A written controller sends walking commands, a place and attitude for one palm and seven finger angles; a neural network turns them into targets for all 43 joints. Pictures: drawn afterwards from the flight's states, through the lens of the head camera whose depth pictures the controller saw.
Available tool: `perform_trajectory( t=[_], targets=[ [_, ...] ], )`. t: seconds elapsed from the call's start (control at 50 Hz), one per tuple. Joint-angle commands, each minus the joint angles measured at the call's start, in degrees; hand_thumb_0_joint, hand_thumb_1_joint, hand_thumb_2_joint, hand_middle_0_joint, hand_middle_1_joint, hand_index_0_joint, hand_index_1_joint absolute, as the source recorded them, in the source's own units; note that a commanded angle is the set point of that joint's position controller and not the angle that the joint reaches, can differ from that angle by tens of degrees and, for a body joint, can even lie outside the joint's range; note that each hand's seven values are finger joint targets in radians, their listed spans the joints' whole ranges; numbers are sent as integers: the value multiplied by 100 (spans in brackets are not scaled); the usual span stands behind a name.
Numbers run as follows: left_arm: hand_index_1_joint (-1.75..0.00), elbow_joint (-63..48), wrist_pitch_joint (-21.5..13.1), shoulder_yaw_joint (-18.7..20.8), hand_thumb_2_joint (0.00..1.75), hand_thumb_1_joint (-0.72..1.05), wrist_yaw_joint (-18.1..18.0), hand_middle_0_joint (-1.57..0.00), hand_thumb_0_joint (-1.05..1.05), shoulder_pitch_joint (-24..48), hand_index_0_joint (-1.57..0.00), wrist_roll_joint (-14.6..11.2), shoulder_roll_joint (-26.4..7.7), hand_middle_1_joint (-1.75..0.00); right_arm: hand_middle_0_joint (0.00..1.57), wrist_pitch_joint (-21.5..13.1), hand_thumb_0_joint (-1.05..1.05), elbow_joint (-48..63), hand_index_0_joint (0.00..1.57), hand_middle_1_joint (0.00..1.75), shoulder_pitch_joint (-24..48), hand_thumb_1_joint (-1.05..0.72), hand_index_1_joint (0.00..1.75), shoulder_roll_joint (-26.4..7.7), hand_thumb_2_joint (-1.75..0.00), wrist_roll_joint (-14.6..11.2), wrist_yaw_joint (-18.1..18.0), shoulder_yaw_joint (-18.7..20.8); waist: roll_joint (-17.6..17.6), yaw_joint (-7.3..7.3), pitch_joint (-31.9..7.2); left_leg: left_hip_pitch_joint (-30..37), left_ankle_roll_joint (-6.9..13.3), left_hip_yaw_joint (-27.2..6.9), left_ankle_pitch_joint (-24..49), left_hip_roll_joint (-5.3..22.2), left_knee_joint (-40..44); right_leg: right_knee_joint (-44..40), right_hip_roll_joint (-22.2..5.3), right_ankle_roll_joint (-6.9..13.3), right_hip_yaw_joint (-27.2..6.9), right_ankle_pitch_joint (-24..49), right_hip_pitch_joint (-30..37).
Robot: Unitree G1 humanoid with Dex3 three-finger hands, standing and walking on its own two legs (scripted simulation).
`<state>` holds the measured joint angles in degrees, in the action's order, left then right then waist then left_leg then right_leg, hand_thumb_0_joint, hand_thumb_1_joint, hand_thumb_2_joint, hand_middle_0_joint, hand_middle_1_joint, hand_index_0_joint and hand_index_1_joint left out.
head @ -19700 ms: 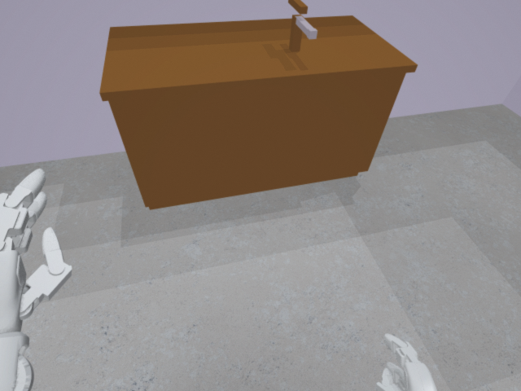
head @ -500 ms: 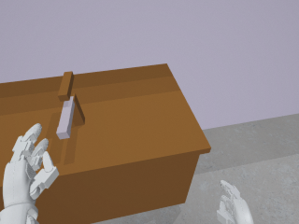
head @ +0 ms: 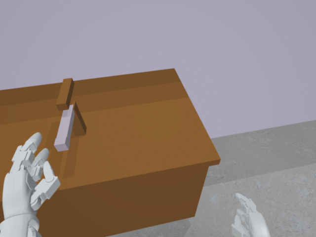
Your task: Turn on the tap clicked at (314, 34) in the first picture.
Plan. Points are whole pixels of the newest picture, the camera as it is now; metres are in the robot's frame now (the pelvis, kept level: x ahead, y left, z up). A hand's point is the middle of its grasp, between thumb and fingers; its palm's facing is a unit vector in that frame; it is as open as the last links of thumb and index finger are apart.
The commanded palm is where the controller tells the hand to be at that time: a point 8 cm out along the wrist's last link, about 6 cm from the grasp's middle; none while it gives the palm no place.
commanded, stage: reach beside the lever's end, fingers flat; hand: left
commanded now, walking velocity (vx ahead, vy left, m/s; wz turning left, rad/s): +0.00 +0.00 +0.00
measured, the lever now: (62, 144) +0.31 +0.31 +0.08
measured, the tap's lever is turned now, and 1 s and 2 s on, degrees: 0 0 0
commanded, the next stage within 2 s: push the lever round in 2.00 s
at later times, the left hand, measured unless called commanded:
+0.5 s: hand (53, 170) +0.21 +0.26 +0.12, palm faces +0.49 -0.86 -0.12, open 7.5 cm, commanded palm +0.17 +0.30 +0.12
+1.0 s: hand (54, 157) +0.25 +0.29 +0.10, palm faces +0.49 -0.86 -0.11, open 7.6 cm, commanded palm +0.21 +0.33 +0.10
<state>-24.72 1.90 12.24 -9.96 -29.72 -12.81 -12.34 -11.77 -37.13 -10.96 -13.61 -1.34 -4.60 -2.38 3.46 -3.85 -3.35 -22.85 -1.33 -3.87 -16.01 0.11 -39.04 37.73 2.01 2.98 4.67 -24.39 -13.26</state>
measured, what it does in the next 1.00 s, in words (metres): stands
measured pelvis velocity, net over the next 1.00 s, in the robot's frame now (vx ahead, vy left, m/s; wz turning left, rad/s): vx -0.01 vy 0.02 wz -0.01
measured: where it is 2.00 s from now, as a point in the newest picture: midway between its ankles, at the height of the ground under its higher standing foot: outside the picture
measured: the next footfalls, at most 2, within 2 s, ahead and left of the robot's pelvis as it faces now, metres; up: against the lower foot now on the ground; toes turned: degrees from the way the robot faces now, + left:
none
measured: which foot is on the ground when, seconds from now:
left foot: down 0.00-1.00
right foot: down 0.00-1.00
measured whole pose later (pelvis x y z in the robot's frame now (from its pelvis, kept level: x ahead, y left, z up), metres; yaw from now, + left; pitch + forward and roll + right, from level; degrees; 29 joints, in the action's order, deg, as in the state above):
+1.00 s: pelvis -0.01 +0.02 +0.00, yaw -1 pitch +2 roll -1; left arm 0.8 -4.9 18.1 -8.6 -9.3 -11.7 -14.7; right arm -9.8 -39.7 -10.3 -13.6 -0.9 -4.1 -1.9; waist 3.0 -1.8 -2.4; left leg -26.8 -0.1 -3.1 -15.2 -0.1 -39.8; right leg 38.0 1.7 1.8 3.9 -23.0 -17.2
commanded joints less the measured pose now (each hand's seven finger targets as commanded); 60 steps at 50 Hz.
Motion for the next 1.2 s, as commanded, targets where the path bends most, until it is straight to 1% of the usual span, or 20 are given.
perform_trajectory(
  t=[0.0, 0.12, 0.18, 0.2, 0.28, 0.32, 0.38, 0.4, 0.48, 0.56, 0.58, 0.62, 0.78, 0.8, 0.88, 0.9, 0.98, 1.0, 1.1, 1.18],
  targets=[
    [-30, -1072, -521, 540, 90, 90, -37, -20, 0, 850, -20, 59, -777, -30, 20, -303, 0, 909, 20, 30, 822, -90, 30, -557, -90, -10, -86, 216, -261, 67, -195, 831, 310, 150, 785, -121, 346, -892, -200, -201, -253, 1621, -792],
    [-30, -806, -609, 578, 90, 90, -34, -20, 0, 997, -20, 74, -844, -30, 20, -338, 0, 875, 20, 30, 827, -90, 30, -589, -90, -3, -70, 233, -219, 56, -387, 863, 310, 157, 792, -134, 348, -868, -193, -195, -281, 1672, -729],
    [-30, -604, -568, 868, 90, 90, -36, -20, 0, 862, -20, 76, -1083, -30, 20, -277, 0, 829, 20, 30, 767, -90, 30, -613, -90, -2, -55, 258, -135, -32, -430, 799, 291, 171, 868, -129, 384, -875, -187, -171, -281, 1781, -600],
    [-30, -625, -569, 665, 90, 90, -22, -20, 0, 1037, -20, 45, -865, -30, 20, -265, 0, 876, 20, 30, 838, -90, 30, -572, -90, -6, -53, 230, -190, 30, -375, 795, 294, 185, 826, -141, 387, -865, -204, -193, -277, 1770, -652],
    [-29, -411, -632, 929, 90, 90, -61, -20, 0, 1192, -20, 51, -1107, -29, 20, -234, 0, 814, 20, 30, 806, -90, 30, -605, -90, 2, -59, 264, -129, 22, -344, 767, 298, 185, 802, -131, 371, -906, -175, -187, -298, 1724, -700],
    [-28, -339, -712, 798, 90, 90, -50, -19, 0, 1493, -19, 46, -975, -28, 20, -234, 0, 807, 20, 30, 857, -90, 30, -587, -90, 0, -59, 254, -115, 95, -343, 792, 297, 191, 718, -139, 360, -899, -178, -194, -305, 1614, -762],
    [-28, -242, -816, 928, 90, 90, -38, -19, 0, 1469, -19, 87, -1139, -28, 20, -242, 0, 756, 20, 30, 784, -90, 30, -627, -90, 9, -52, 286, -81, 71, -478, 800, 293, 159, 752, -126, 377, -857, -152, -169, -280, 1608, -726],
    [-27, -238, -831, 722, 90, 90, -9, -19, 0, 1527, -19, 69, -922, -27, 20, -251, 0, 787, 20, 30, 831, -90, 30, -598, -90, 11, -47, 266, -92, 108, -493, 831, 298, 165, 749, -143, 378, -832, -162, -180, -272, 1623, -742],
    [-26, 51, -863, 942, 90, 90, 18, -19, 0, 1723, -19, 73, -1182, -26, 20, -246, 0, 706, 20, 30, 789, -90, 30, -648, -90, 0, -57, 284, -106, 94, -406, 725, 292, 132, 613, -126, 414, -865, -136, -165, -272, 1461, -786],
    [-25, 231, -893, 898, 90, 90, 18, -18, 0, 2086, -18, 66, -1118, -25, 20, -217, 0, 710, 20, 30, 837, -90, 30, -645, -90, 16, -64, 277, -118, 153, -490, 748, 297, 127, 600, -145, 391, -837, -128, -173, -269, 1443, -827],
    [-25, 304, -895, 1076, 90, 90, 10, -18, 0, 2097, -18, 77, -1296, -25, 20, -211, 0, 666, 20, 30, 785, -90, 30, -654, -90, 10, -70, 297, -101, 119, -509, 739, 294, 133, 617, -140, 405, -853, -120, -164, -273, 1459, -783],
    [-25, 377, -940, 875, 90, 90, 24, -18, 0, 2273, -18, 95, -1112, -25, 20, -195, 0, 685, 20, 30, 823, -90, 30, -637, -90, 6, -60, 274, -37, 174, -513, 752, 287, 128, 593, -138, 399, -814, -124, -165, -254, 1409, -836],
    [-22, 975, -1021, 1127, 90, 90, 42, -18, 0, 2698, -18, 147, -1415, -22, 20, -154, 0, 603, 20, 30, 769, -90, 30, -708, -90, 12, -55, 305, -8, 149, -655, 703, 283, 70, 499, -122, 444, -782, -74, -137, -246, 1282, -839],
    [-22, 964, -1025, 950, 90, 90, 58, -17, 0, 2863, -17, 136, -1231, -22, 20, -147, 0, 636, 20, 30, 781, -90, 30, -685, -90, 19, -49, 286, -21, 179, -709, 737, 283, 64, 525, -136, 442, -741, -85, -145, -228, 1330, -828],
    [-21, 1188, -1087, 1192, 90, 90, 63, -17, 0, 2961, -17, 175, -1466, -21, 20, -110, 0, 585, 20, 30, 686, -90, 30, -718, -90, 23, -31, 328, 104, 132, -801, 748, 267, 51, 687, -114, 419, -696, -54, -111, -222, 1488, -786],
    [-21, 1173, -1119, 1019, 90, 90, 77, -17, 0, 2903, -17, 183, -1273, -21, 20, -106, 0, 629, 20, 30, 710, -90, 30, -692, -90, 29, -14, 323, 65, 158, -825, 791, 260, 38, 730, -109, 415, -656, -56, -119, -190, 1521, -802],
    [-20, 1444, -1179, 1350, 90, 90, 92, -17, 0, 2938, -17, 158, -1574, -20, 20, -33, 0, 579, 20, 30, 630, -90, 30, -736, -90, 25, -8, 353, -19, 139, -807, 643, 263, 54, 722, -99, 378, -647, -31, -123, -199, 1537, -814],
    [-20, 1431, -1205, 1141, 90, 90, 111, -17, 0, 3157, -17, 162, -1383, -20, 20, -28, 0, 606, 20, 30, 669, -90, 30, -712, -90, 21, -8, 329, 4, 207, -797, 668, 264, 42, 674, -102, 380, -621, -41, -133, -185, 1489, -880],
    [-18, 1621, -1361, 1194, 90, 90, 155, -16, 0, 3605, -16, 192, -1501, -18, 20, -16, 0, 535, 20, 30, 610, -90, 30, -738, -90, 30, -23, 351, 143, 287, -869, 700, 270, 20, 664, -101, 304, -569, -20, -122, -204, 1446, -1018],
    [-17, 1970, -1444, 1481, 90, 90, 242, -16, 0, 3625, -16, 176, -1806, -17, 20, 0, 0, 462, 20, 30, 501, -90, 30, -792, -90, 39, -36, 386, 100, 220, -997, 605, 281, 41, 753, -111, 238, -532, -12, -116, -238, 1575, -943]
  ],
)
